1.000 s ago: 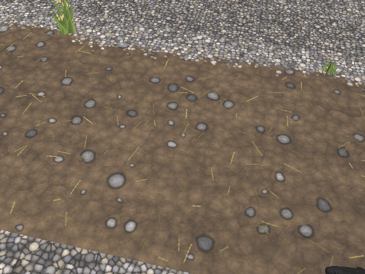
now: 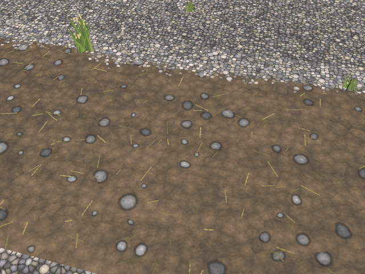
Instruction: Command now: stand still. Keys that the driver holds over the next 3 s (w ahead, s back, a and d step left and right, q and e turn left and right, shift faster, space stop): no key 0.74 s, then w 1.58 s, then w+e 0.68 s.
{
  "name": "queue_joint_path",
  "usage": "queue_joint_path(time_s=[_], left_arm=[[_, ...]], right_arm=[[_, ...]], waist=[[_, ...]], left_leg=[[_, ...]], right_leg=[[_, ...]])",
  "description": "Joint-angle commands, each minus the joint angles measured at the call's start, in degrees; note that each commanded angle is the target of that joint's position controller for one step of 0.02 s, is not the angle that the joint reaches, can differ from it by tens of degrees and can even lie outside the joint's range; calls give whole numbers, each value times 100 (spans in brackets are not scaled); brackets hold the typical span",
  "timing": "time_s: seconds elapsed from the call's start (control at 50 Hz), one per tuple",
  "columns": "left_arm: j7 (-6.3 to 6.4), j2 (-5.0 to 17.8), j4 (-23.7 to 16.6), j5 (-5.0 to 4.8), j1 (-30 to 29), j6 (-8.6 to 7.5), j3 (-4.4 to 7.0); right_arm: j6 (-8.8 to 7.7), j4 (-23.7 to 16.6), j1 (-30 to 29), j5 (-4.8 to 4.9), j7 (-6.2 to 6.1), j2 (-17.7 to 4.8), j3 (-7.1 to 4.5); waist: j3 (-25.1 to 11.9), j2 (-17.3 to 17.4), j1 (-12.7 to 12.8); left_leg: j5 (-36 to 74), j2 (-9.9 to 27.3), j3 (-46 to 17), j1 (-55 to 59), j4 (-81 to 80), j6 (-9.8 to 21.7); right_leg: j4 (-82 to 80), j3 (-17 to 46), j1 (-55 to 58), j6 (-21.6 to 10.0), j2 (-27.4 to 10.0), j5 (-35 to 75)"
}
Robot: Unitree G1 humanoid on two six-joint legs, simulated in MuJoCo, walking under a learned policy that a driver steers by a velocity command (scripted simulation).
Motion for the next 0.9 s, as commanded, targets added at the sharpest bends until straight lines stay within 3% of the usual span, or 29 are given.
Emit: queue_joint_path(time_s=[0.02,0.36,0.74,0.78,0.82,0.86,0.9], left_arm=[[26,593,-118,3,162,-27,100],[57,507,106,19,491,-22,45],[78,379,218,18,924,-46,-10],[99,391,268,-24,1072,-24,11],[127,412,129,-70,1003,-54,25],[110,294,19,-114,974,-205,0],[43,140,-92,-131,863,-367,-16]], right_arm=[[-57,-158,-122,2,-18,-594,-95],[-39,315,-124,3,-18,-584,-9],[-21,524,49,5,-26,-534,52],[2,576,194,37,-43,-589,23],[-29,553,314,93,-51,-718,-35],[-181,531,559,144,-25,-750,-62],[-318,561,891,140,20,-894,-119]], waist=[[-265,-39,7],[-127,5,-18],[-53,-20,-43],[-77,12,-57],[268,138,-88],[497,341,-165],[378,708,-225]], left_leg=[[1292,368,-342,582,-356,249],[859,344,-330,496,-507,235],[744,310,-305,436,-556,226],[-963,185,-236,322,-574,299],[-2718,258,-432,-118,-673,469],[-3215,677,-1063,-89,-921,717],[-3355,1323,-2144,228,-1383,1103]], right_leg=[[-526,126,-446,-117,-172,890],[-586,47,-472,-88,-106,676],[-609,8,-545,-82,-82,630],[-489,-124,-632,-186,61,-605],[-265,-73,-1063,-403,63,-1782],[115,-22,-1554,-516,-2,-1821],[831,-254,-1829,-532,82,-1054]])
Next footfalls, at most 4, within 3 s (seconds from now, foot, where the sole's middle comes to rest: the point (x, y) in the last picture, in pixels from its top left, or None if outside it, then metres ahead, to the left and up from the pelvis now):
1.40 left None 0.39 0.10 -0.77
1.94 right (232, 225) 0.70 -0.15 -0.77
2.50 left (175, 160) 1.01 0.08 -0.77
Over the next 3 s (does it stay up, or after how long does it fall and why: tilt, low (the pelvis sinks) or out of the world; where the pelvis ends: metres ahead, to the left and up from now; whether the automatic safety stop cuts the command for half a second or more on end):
stays up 1.09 -0.08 -0.01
